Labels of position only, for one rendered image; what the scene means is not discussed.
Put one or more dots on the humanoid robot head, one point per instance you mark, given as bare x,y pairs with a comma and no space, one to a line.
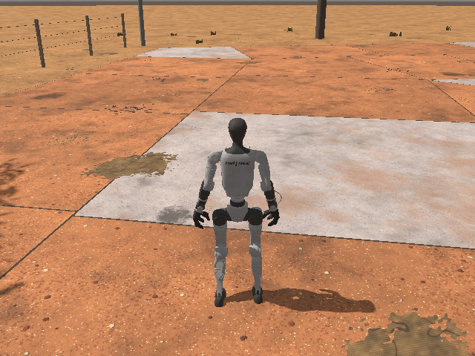
237,130

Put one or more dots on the left robot forearm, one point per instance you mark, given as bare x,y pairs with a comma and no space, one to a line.
202,199

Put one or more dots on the robot left upper arm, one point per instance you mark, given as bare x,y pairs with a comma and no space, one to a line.
213,158

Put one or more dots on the left robot hand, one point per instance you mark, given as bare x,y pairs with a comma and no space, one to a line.
196,217

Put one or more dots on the left robot foot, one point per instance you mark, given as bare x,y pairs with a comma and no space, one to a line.
219,300

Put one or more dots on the right robot hand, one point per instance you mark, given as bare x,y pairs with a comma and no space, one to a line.
274,214

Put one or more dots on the robot right upper arm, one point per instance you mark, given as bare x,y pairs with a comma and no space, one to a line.
261,158

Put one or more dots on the right robot forearm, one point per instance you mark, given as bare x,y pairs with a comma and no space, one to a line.
270,198

